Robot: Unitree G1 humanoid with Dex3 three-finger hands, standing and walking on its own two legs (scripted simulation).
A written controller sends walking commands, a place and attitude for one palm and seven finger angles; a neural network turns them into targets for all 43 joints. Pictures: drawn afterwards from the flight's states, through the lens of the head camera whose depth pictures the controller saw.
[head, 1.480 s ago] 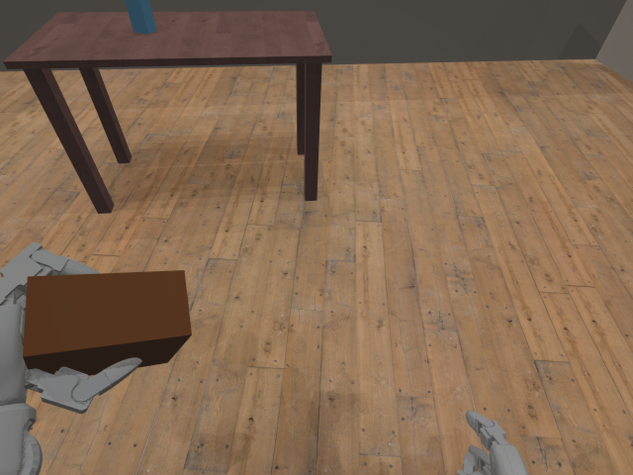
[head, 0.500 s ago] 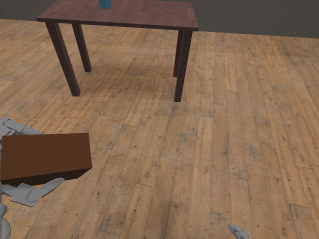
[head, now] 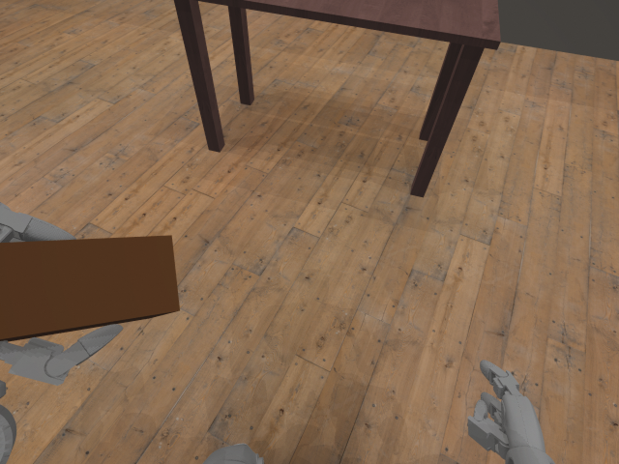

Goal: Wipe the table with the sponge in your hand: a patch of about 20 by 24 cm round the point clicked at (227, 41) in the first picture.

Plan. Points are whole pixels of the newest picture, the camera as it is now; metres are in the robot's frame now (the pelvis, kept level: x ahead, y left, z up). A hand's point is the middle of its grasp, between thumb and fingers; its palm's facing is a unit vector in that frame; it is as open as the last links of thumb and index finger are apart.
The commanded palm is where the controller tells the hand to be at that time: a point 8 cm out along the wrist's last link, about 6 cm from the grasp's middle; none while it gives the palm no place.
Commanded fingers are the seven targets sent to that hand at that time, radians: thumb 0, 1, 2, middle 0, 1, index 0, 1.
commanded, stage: walk to a spot facing it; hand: left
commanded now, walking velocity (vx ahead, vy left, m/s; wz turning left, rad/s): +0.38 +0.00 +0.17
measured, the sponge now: (111, 287) +0.23 +0.20 +0.17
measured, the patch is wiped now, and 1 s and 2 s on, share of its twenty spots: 0.00 0.00 0.00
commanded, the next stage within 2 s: none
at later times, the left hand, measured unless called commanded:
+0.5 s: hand (151, 199) +0.32 +0.19 +0.19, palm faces +0.49 -0.75 -0.44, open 10.6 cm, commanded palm +0.26 +0.23 +0.20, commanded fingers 0.00 0.10 1.30 -1.20 -1.60 -1.20 -1.60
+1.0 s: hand (163, 118) +0.43 +0.21 +0.21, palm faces +0.60 -0.67 -0.44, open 10.6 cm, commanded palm +0.38 +0.24 +0.20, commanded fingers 0.00 0.10 1.30 -1.20 -1.60 -1.20 -1.60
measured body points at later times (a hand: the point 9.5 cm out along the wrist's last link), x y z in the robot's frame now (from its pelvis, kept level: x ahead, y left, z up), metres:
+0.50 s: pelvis +0.14 -0.07 +0.02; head +0.17 -0.07 +0.47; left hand +0.29 +0.23 +0.21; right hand +0.33 -0.31 -0.08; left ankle +0.16 +0.07 -0.64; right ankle +0.16 -0.17 -0.72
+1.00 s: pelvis +0.28 -0.07 +0.02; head +0.30 -0.08 +0.47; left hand +0.39 +0.24 +0.23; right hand +0.47 -0.21 -0.09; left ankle +0.25 +0.07 -0.72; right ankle +0.36 -0.19 -0.70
